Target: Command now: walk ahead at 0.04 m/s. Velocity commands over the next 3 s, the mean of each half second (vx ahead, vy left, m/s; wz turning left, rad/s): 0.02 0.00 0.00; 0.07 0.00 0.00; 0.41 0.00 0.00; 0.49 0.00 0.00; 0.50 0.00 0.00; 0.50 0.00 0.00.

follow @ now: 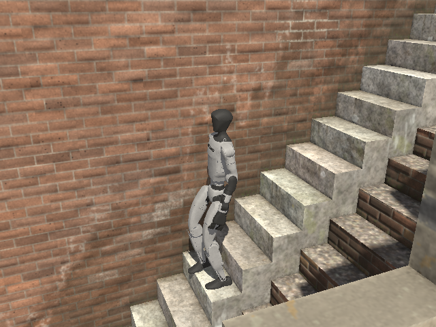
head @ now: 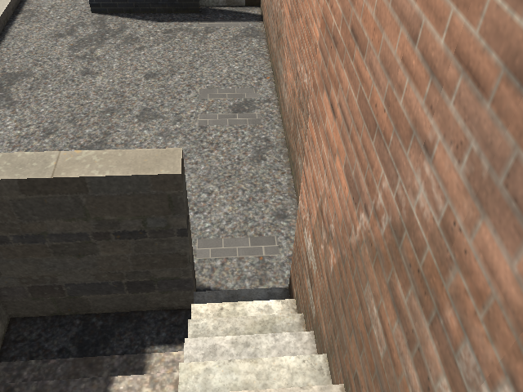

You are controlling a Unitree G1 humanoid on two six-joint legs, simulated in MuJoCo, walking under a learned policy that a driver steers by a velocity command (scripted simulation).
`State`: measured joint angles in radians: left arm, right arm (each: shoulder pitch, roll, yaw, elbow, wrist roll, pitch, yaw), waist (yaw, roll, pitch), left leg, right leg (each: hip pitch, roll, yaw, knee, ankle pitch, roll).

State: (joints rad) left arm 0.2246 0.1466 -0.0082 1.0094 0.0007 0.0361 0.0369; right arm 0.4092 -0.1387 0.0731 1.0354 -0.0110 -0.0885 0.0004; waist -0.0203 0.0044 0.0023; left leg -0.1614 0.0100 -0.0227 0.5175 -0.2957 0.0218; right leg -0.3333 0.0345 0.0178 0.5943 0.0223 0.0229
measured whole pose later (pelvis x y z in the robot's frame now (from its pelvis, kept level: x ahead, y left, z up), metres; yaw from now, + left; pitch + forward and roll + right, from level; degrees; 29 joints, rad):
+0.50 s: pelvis +0.01 +0.02 +0.00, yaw +0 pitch -2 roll -1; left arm 0.27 0.17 -0.05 1.10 -0.01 0.03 0.02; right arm 0.25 -0.20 0.05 1.01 -0.04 -0.02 0.02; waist 0.02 0.01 0.00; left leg -0.13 -0.05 0.00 0.45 -0.28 0.06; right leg -0.21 -0.03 0.04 0.38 -0.13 0.05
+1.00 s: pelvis +0.03 +0.03 -0.01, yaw -1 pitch -2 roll +0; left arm 0.33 0.22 -0.01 1.08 0.00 0.03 0.00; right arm 0.34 -0.22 0.02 0.95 -0.05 -0.04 0.03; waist 0.00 0.00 -0.04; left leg -0.13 -0.08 0.02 0.51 -0.35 0.08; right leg -0.26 -0.04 -0.01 0.63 -0.32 -0.02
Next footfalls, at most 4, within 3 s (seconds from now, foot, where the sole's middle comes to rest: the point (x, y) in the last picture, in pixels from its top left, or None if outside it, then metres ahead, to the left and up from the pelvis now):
1.50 left None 0.27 0.12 -0.98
2.06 right None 0.51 -0.10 -1.19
2.62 left None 0.76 0.13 -1.39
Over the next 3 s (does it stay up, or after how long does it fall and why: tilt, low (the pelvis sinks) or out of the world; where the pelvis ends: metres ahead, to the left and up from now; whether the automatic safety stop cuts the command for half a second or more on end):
stays up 0.82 0.03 -0.68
